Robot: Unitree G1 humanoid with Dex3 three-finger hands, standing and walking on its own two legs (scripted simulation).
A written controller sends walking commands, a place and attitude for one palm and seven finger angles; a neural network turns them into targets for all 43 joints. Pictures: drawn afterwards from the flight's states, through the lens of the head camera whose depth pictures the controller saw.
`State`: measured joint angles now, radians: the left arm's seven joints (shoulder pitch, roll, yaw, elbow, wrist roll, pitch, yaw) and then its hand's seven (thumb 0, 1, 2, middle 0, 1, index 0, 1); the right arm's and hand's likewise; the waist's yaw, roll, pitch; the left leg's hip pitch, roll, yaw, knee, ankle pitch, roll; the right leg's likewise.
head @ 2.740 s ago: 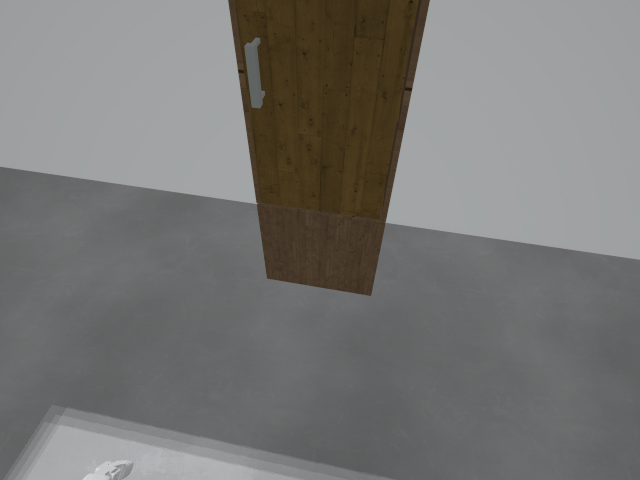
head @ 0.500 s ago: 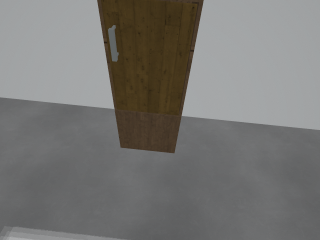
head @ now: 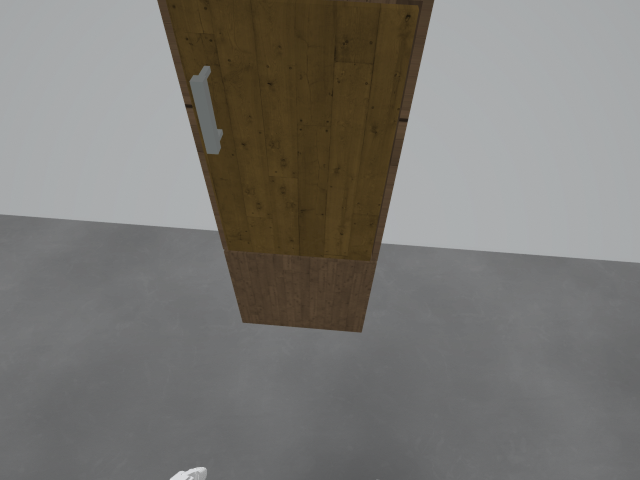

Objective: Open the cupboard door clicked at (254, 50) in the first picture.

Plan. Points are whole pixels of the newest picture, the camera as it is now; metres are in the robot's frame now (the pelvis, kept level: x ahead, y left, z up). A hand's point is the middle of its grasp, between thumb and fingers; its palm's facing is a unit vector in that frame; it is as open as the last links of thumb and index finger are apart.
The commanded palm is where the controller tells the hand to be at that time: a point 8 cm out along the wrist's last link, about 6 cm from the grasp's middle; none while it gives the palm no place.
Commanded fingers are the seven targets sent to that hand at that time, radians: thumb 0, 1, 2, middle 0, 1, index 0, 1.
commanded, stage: take the last steps up to it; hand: left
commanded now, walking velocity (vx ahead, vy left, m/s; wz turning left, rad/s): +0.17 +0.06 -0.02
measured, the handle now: (209, 111) +0.67 +0.22 +0.11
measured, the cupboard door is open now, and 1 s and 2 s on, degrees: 0 0 0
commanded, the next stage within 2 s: come to a stop and stand still in 0.06 s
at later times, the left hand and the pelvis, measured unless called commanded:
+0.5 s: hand out of the picture +0.10 +0.24 -0.17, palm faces +0.00 -0.99 -0.17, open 7.3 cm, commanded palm none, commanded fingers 0.00 0.90 0.90 -0.20 -0.30 -0.20 -0.30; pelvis +0.09 +0.06 +0.02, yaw -4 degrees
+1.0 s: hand out of the picture +0.07 +0.19 -0.14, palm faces +0.01 -0.98 -0.21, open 7.3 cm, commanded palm none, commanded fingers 0.00 0.90 0.90 -0.20 -0.30 -0.20 -0.30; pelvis +0.04 +0.02 +0.03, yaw -3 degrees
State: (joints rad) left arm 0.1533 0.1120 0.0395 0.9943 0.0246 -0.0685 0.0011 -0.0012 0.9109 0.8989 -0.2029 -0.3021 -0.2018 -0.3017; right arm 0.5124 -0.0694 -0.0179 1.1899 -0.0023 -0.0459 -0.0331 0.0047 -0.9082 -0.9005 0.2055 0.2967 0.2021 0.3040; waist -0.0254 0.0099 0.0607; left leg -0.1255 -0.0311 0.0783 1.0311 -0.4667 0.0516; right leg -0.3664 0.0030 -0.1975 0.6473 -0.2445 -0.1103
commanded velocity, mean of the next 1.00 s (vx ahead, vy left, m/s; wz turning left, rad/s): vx -0.02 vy -0.01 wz -0.01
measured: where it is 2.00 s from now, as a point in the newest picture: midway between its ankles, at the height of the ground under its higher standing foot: outside the picture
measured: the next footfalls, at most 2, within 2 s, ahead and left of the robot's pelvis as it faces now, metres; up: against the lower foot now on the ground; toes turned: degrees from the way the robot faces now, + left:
left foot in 0.32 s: +0.23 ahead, +0.19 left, +0.00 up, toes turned +4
right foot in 0.70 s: +0.08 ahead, -0.10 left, +0.00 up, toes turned -8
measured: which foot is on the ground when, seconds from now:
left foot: up 0.00-0.30, down 0.32-0.70, up 0.72-1.00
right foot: down 0.00-0.34, up 0.36-0.68, down 0.70-1.00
